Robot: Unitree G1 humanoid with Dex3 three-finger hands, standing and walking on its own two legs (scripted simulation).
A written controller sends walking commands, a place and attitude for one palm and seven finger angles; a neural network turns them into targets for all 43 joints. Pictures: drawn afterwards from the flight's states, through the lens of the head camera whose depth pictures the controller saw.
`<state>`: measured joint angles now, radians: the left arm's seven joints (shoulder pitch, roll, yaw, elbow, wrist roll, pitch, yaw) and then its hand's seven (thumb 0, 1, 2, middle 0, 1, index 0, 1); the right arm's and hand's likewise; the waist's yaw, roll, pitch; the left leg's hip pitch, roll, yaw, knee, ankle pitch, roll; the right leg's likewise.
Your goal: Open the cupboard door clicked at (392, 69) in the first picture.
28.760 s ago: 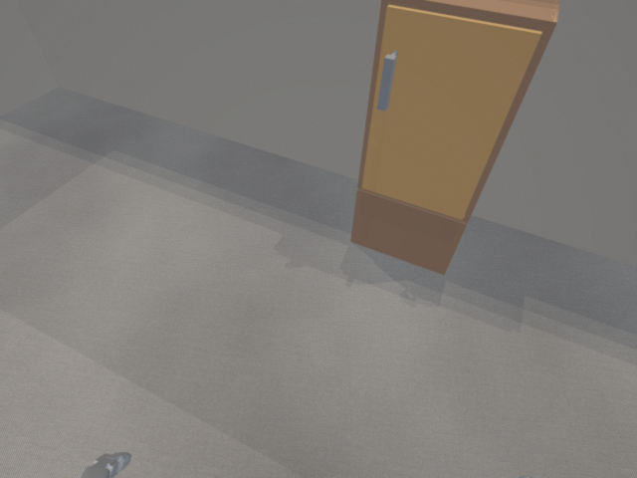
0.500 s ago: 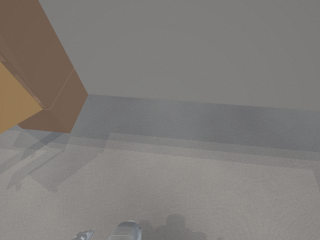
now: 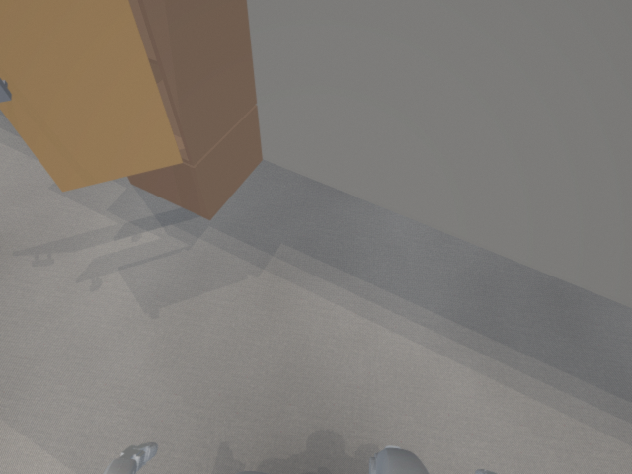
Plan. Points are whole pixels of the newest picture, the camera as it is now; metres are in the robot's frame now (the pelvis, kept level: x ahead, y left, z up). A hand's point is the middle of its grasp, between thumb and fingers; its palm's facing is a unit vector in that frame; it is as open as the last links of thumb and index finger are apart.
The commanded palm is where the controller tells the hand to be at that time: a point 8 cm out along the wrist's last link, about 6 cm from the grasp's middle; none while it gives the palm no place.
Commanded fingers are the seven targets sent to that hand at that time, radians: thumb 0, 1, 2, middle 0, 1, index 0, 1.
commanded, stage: turn to face it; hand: left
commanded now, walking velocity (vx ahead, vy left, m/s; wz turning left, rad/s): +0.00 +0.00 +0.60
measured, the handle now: out of the picture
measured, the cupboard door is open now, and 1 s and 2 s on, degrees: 50 50 50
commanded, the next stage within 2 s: take the last steps up to it in 0.50 s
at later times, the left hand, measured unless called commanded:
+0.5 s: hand out of the picture +0.02 +0.15 -0.17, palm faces +0.31 -0.92 -0.25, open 7.3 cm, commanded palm none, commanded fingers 0.00 0.90 0.90 -0.20 -0.30 -0.20 -0.30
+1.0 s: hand out of the picture +0.04 +0.17 -0.16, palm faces +0.45 -0.86 -0.24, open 7.4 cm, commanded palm none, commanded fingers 0.00 0.90 0.90 -0.20 -0.30 -0.20 -0.30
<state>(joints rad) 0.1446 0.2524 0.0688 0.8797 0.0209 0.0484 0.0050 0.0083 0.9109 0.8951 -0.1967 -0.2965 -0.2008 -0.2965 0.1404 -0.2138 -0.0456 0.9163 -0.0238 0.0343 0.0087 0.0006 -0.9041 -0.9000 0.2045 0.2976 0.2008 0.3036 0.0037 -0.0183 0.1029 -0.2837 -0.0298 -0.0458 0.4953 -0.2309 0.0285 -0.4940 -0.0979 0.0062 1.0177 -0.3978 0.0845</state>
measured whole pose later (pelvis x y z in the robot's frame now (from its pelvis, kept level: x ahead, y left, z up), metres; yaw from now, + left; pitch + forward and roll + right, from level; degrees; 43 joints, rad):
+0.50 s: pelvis +0.02 -0.05 +0.00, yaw +18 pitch +0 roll +2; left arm 0.24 0.19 0.04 0.91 0.03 -0.01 0.02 0.00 0.92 0.89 -0.20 -0.30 -0.21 -0.30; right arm 0.12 -0.24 -0.07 0.97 -0.01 0.07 0.02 0.00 -0.91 -0.90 0.20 0.30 0.19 0.30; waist 0.00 -0.03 0.12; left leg -0.39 0.01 0.05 0.81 -0.44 -0.05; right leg -0.17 -0.13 -0.24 0.54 -0.37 0.00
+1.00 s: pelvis +0.06 -0.03 -0.01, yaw +25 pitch -1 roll +1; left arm 0.22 0.17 0.05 0.96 0.03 -0.03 -0.02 0.01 0.91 0.90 -0.20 -0.30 -0.20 -0.30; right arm 0.27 -0.21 -0.05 1.02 -0.02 0.03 0.01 0.00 -0.91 -0.90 0.20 0.30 0.20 0.30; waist 0.01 0.04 0.05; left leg -0.30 -0.04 -0.01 0.75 -0.45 0.03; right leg -0.27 -0.07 -0.11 0.61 -0.34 0.00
